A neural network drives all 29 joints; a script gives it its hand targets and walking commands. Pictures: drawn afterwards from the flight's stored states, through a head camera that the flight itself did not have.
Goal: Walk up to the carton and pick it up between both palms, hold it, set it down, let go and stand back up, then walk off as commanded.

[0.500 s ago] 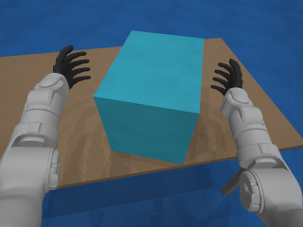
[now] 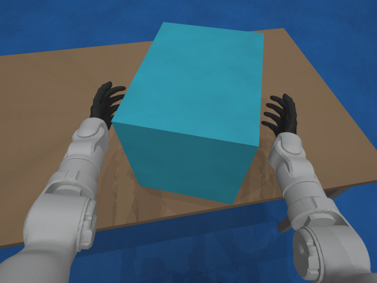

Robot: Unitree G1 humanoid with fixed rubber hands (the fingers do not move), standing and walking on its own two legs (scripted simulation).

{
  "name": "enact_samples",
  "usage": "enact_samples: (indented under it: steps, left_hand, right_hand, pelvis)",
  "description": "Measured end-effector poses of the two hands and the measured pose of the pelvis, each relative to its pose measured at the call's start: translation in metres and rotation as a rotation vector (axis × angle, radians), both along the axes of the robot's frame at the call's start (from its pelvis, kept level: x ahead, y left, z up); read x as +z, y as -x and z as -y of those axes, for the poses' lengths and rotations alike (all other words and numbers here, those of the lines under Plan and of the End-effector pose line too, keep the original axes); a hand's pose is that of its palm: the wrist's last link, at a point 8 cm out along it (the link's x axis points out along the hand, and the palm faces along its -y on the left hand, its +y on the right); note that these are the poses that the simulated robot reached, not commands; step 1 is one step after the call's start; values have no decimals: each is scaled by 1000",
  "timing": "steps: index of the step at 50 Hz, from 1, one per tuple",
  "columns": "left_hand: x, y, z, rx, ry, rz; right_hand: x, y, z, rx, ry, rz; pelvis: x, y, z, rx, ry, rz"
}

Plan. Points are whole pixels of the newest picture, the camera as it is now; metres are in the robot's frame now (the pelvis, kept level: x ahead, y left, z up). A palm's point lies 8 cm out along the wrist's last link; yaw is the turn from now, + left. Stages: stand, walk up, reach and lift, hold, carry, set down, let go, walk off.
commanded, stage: reach and lift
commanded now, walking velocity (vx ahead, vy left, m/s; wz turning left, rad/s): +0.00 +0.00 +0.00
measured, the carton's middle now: (198, 113) +0.48 -0.04 +0.05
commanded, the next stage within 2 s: none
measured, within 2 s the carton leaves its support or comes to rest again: leaves its support in 1.96 s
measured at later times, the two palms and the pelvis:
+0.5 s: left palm (115, 116) +0.45 +0.15 +0.09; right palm (279, 133) +0.39 -0.20 +0.07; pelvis +0.00 +0.00 +0.00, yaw +0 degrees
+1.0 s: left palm (115, 115) +0.45 +0.15 +0.09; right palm (271, 132) +0.39 -0.18 +0.07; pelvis +0.00 +0.00 +0.00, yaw +0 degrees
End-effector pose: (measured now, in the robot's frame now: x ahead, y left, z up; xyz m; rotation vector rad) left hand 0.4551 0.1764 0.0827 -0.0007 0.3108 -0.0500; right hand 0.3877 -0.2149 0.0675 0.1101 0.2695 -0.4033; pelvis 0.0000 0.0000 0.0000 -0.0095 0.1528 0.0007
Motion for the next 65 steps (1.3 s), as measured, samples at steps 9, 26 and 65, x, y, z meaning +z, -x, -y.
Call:
enact_samples:
  steps: [9,26,65]
  left_hand:
    - [9,-3,8,-33,-27,37]
    - [7,3,31,-78,-15,22]
    - [12,1,37,-197,-182,70]
  right_hand:
    - [-1,0,-3,-6,14,8]
    - [0,2,-14,0,-10,-4]
    - [0,6,-34,-27,37,48]
  pelvis:
    - [0,-1,-1,0,2,-2]
    - [0,1,-1,0,2,0]
    - [0,0,-2,0,3,-1]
